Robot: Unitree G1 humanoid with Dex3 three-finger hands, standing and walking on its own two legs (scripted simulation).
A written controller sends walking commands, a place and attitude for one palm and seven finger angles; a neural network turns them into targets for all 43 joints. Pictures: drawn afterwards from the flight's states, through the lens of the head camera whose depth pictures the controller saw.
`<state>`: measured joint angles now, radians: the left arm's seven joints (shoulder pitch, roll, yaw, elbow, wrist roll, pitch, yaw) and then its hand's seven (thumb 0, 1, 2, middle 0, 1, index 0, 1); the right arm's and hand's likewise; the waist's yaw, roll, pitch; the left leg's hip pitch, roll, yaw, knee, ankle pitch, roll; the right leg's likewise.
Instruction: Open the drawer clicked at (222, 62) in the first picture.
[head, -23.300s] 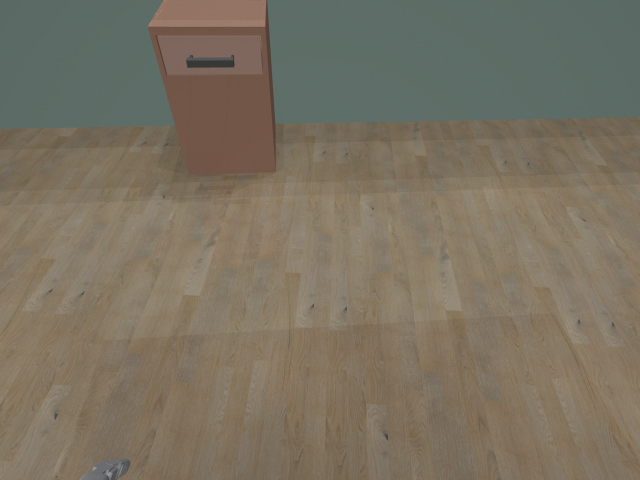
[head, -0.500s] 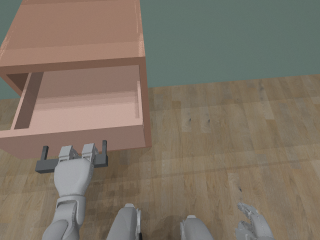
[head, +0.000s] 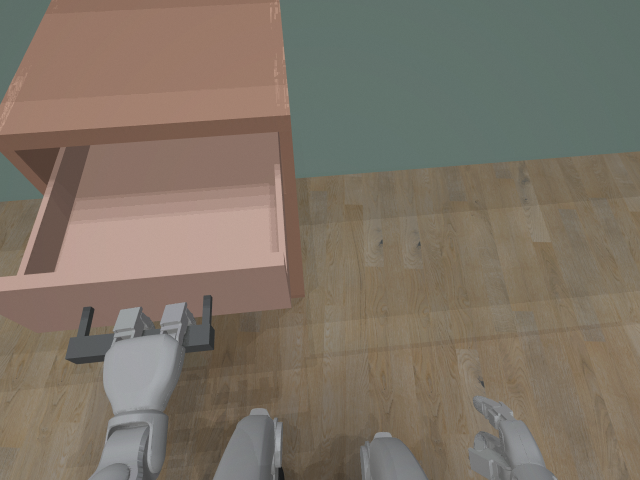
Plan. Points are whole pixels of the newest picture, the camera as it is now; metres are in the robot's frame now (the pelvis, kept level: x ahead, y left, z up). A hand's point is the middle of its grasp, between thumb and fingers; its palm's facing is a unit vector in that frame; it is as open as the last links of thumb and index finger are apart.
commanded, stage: pull the drawer open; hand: left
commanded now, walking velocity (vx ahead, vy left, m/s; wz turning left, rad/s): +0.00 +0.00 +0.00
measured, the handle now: (145, 326) +0.31 +0.26 -0.05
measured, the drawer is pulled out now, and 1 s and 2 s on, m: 0.23 0.28 0.29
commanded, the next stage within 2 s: open the thumb to release the handle in 1.56 s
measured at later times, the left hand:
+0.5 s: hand (162, 391) +0.23 +0.22 -0.07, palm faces -0.04 -0.08 -1.00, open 6.3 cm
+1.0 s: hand (160, 408) +0.21 +0.22 -0.07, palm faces -0.05 -0.08 -1.00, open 6.3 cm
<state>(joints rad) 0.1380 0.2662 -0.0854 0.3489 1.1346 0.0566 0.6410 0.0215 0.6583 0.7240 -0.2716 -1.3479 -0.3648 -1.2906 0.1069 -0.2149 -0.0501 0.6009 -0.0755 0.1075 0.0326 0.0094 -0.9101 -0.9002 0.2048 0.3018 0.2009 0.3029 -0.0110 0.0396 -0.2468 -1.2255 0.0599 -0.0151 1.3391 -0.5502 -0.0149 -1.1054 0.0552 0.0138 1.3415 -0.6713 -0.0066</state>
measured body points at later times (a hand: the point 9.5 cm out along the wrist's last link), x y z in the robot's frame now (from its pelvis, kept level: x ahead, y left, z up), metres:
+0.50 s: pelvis -0.01 +0.00 +0.00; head +0.09 -0.01 +0.43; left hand +0.23 +0.22 -0.02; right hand +0.18 -0.24 -0.12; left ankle +0.04 +0.13 -0.61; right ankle -0.02 -0.12 -0.61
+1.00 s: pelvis -0.01 -0.01 -0.01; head +0.08 -0.02 +0.43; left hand +0.21 +0.22 -0.01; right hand +0.19 -0.24 -0.12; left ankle +0.04 +0.13 -0.61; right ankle -0.02 -0.12 -0.61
